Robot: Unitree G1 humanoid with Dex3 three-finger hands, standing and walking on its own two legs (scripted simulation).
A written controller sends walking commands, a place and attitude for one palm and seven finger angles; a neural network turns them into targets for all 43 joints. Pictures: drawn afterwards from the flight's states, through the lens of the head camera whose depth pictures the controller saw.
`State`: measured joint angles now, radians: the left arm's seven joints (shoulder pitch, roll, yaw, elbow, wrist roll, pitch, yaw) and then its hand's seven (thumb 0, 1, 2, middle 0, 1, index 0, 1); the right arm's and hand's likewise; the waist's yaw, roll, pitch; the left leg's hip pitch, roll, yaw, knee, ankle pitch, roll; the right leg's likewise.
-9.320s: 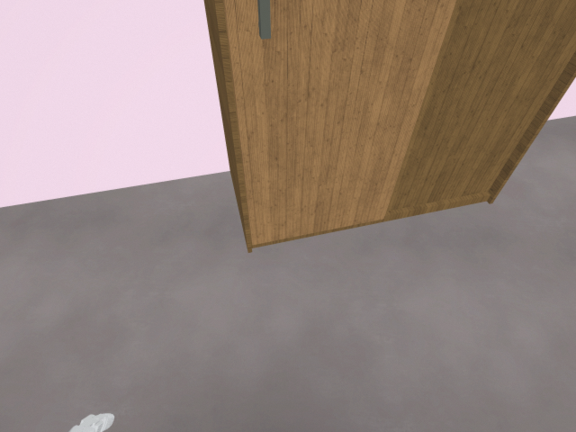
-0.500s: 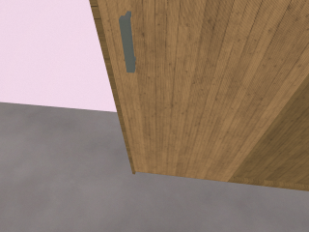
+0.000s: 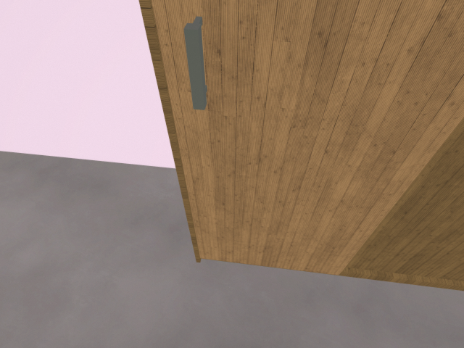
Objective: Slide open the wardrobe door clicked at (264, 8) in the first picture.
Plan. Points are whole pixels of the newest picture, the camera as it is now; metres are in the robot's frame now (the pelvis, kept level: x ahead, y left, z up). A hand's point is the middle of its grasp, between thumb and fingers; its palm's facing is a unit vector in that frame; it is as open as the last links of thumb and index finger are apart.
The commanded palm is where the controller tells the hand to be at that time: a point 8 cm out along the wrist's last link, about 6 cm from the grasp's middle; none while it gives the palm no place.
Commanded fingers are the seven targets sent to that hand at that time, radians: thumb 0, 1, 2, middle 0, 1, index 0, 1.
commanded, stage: shuffle to correct the standing spot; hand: left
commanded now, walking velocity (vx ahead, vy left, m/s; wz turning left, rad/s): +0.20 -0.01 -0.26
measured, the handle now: (199, 65) +0.54 +0.11 +0.21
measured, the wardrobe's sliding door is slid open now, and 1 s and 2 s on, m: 0.00 0.00 0.00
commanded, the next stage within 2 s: come to a stop and stand still in 0.14 s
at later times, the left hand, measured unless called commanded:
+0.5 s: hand out of the picture +0.03 +0.16 -0.20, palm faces +0.06 -0.99 -0.16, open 7.4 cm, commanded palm none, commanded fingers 0.00 0.90 0.90 -0.20 -0.30 -0.20 -0.30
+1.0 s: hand out of the picture +0.10 +0.16 -0.17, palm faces +0.03 -0.98 -0.22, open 7.3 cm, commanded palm none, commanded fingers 0.00 0.90 0.90 -0.20 -0.30 -0.20 -0.30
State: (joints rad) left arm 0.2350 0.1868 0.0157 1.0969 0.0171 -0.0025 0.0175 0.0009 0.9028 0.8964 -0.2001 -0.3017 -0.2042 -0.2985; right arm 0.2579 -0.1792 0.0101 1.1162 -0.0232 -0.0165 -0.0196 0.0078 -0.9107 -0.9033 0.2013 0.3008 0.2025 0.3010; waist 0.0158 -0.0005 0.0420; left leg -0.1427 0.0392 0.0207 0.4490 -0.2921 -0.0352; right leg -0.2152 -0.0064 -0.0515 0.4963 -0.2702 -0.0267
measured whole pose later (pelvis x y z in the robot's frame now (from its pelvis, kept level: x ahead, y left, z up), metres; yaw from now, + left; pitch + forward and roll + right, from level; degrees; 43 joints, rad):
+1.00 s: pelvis +0.06 -0.02 +0.00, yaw -1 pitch -2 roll +1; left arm 0.23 0.17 0.02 1.05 0.02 0.00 0.04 0.00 0.93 0.90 -0.20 -0.30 -0.20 -0.30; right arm 0.21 -0.16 -0.02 1.09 -0.01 0.00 -0.03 0.00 -0.94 -0.90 0.20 0.30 0.20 0.30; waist 0.01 -0.02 0.04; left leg -0.19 0.03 0.05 0.45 -0.23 -0.03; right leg -0.16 0.01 -0.09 0.49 -0.30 -0.06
